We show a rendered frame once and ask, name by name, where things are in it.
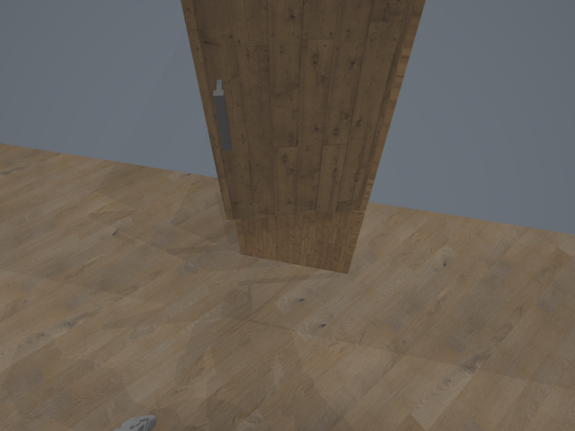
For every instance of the cupboard door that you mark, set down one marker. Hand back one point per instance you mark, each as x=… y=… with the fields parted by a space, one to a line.
x=306 y=84

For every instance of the handle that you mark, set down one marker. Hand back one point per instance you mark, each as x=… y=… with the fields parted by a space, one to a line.
x=222 y=119

